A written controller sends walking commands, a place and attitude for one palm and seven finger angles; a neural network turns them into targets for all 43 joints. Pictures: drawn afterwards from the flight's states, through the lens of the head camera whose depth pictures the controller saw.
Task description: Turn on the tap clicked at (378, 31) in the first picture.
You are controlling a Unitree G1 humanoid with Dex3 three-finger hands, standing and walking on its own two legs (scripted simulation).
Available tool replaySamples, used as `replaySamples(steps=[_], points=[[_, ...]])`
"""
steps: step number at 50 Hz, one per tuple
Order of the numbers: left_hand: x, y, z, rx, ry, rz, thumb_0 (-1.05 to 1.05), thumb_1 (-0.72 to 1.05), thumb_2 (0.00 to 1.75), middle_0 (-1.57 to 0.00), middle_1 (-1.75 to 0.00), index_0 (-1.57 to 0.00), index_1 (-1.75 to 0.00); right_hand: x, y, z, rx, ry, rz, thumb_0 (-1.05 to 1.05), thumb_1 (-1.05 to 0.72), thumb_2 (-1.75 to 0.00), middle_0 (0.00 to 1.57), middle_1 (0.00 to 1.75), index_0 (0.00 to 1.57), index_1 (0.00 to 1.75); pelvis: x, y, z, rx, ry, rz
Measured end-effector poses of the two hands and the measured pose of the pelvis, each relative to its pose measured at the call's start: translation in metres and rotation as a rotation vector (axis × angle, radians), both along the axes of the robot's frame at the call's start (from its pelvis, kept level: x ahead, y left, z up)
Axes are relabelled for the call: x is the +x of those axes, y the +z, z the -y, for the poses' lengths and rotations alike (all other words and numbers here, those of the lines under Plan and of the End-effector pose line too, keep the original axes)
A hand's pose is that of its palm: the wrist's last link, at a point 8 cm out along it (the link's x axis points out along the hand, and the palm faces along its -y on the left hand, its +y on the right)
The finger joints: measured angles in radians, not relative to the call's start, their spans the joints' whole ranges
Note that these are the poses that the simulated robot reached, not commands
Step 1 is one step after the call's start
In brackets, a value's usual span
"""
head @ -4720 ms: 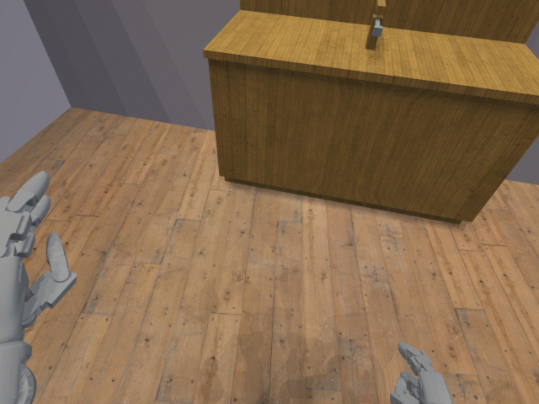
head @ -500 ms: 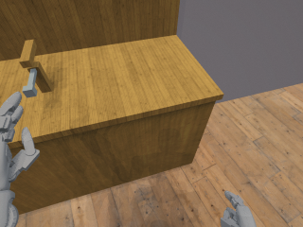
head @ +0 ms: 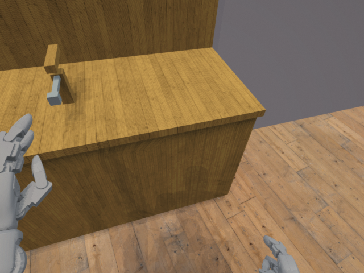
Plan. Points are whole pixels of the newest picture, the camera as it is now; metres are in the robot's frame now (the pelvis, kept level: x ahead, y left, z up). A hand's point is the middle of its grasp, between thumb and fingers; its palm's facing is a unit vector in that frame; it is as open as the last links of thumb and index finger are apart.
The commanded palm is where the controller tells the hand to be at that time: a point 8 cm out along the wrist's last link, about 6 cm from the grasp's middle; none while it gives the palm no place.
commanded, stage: come to a stop and stand still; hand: left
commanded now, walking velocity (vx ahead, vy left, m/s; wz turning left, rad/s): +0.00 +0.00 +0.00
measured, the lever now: (54, 98) +0.52 +0.40 +0.08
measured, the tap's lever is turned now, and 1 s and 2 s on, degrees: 0 0 0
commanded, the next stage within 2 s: look again from close up in 0.18 s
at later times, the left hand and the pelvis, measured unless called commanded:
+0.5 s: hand (47, 156) +0.25 +0.24 +0.19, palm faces +0.41 -0.85 -0.32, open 7.4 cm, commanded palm +0.18 +0.27 +0.18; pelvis +0.00 +0.00 +0.00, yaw -3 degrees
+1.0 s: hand (47, 146) +0.29 +0.28 +0.16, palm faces +0.39 -0.85 -0.35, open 7.4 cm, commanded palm +0.23 +0.31 +0.18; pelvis +0.06 +0.03 -0.01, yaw -1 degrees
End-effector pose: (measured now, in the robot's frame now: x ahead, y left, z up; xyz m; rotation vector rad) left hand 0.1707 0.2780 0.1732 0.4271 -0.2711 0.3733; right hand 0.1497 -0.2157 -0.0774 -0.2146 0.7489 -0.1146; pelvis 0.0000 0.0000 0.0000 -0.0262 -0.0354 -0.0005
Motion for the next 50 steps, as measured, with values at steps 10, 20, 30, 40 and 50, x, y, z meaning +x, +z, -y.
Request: replaySamples(steps=[10,20,30,40,50], points=[[-0.005,0.002,-0.005,0.02,0.023,-0.004,0.01,0.89,0.9,-0.21,-0.31,-0.21,-0.3,-0.019,-0.002,0.013,-0.017,-0.033,-0.02,0.01,-0.91,-0.9,0.2,0.3,0.2,0.3,-0.006,0.001,0.0,0.004,0.005,0.006],[0.023,0.046,-0.032,0.143,0.056,0.203,0.02,0.88,0.9,-0.21,-0.31,-0.22,-0.3,-0.004,-0.001,0.01,-0.008,0.075,0.023,0.01,-0.91,-0.9,0.2,0.3,0.2,0.3,-0.008,-0.005,0.012,0.005,0.011,0.004],[0.051,-0.01,0.003,-0.016,-0.128,-0.026,0.01,0.89,0.9,-0.21,-0.3,-0.21,-0.3,0.009,0.021,0.012,-0.044,-0.019,0.076,0.01,-0.91,-0.9,0.2,0.3,0.2,0.3,0.019,0.003,-0.009,0.008,-0.058,-0.014],[0.065,0.009,-0.027,0.034,-0.051,0.032,0.02,0.88,0.9,-0.21,-0.31,-0.22,-0.3,0.045,0.02,-0.002,-0.065,0.034,0.039,0.01,-0.91,-0.9,0.2,0.3,0.2,0.3,0.042,0.004,-0.02,-0.002,-0.034,-0.032],[0.076,0.0,-0.038,0.013,-0.031,0.037,0.01,0.89,0.9,-0.21,-0.31,-0.21,-0.3,0.088,0.016,-0.023,-0.031,0.038,0.095,0.01,-0.91,-0.9,0.2,0.3,0.2,0.3,0.063,-0.005,-0.032,0.0,-0.023,-0.025]])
